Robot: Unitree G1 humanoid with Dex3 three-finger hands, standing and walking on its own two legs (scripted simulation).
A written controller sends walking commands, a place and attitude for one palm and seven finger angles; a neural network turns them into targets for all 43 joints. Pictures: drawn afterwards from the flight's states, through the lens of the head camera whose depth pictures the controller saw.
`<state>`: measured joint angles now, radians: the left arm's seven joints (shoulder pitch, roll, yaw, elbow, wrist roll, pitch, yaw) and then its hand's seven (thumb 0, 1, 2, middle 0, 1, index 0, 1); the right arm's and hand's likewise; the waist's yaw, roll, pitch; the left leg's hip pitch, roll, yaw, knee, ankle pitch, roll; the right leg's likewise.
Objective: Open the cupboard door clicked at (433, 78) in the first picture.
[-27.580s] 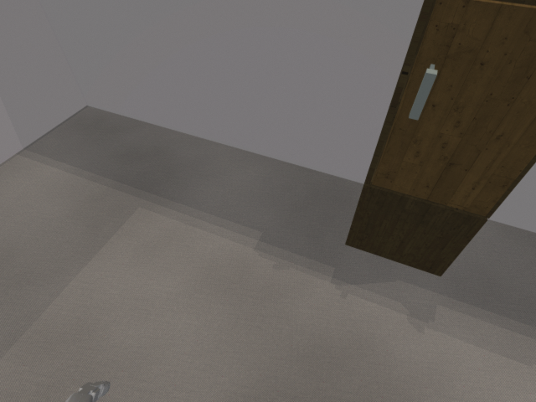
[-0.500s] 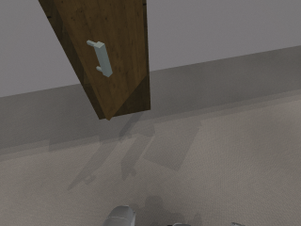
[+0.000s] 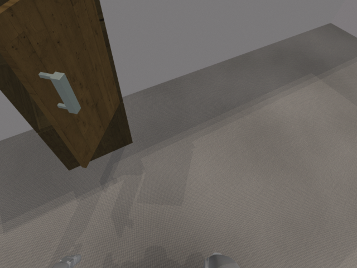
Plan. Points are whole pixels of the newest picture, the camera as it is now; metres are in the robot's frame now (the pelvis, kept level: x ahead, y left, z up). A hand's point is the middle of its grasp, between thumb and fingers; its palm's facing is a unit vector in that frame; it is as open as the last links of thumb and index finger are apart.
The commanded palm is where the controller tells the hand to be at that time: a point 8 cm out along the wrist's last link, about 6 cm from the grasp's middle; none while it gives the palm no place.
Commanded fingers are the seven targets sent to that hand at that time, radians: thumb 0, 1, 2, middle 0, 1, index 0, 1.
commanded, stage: walk to a spot facing it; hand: left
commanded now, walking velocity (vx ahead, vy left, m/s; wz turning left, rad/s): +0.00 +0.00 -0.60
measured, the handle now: (59, 93) +0.50 +0.37 +0.04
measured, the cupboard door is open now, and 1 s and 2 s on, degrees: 47 47 47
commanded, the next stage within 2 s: none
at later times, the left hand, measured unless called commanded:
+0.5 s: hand (118, 253) +0.16 +0.17 -0.18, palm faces -0.28 -0.94 -0.17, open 7.4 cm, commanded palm none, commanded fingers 0.00 0.90 0.90 -0.20 -0.30 -0.20 -0.30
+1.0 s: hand (205, 180) +0.38 -0.06 -0.17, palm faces -0.60 -0.77 -0.21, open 7.4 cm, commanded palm none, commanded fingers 0.00 0.90 0.90 -0.20 -0.30 -0.20 -0.30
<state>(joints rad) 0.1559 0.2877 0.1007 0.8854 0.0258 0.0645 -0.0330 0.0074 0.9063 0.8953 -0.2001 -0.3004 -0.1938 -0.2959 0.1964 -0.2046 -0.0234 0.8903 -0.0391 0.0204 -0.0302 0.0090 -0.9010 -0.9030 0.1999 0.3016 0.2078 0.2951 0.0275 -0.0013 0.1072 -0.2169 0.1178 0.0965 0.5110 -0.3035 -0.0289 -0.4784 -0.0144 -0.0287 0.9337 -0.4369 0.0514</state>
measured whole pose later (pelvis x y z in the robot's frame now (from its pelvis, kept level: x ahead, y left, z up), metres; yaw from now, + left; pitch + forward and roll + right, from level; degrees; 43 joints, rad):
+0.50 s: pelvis +0.04 +0.00 -0.01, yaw -18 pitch +1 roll -1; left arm 0.22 0.22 0.07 0.93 0.03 0.06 -0.03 0.01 0.90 0.89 -0.21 -0.30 -0.20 -0.30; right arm 0.24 -0.22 -0.04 0.89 -0.03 -0.02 -0.01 0.01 -0.91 -0.90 0.20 0.30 0.20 0.29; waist -0.01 -0.03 0.04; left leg -0.29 0.06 0.08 0.60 -0.32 0.01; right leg -0.41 0.06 0.09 0.81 -0.47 -0.02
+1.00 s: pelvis +0.15 -0.12 -0.02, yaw -35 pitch +0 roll +1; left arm 0.06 0.20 0.06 0.91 0.01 -0.03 -0.03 0.00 0.91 0.89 -0.20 -0.30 -0.20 -0.30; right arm 0.41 -0.17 -0.02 1.07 -0.01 0.01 0.00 0.01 -0.90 -0.90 0.20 0.30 0.21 0.29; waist -0.06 0.00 0.13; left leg -0.32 0.16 0.09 1.21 -0.44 -0.04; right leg -0.39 0.02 -0.13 0.67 -0.28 -0.11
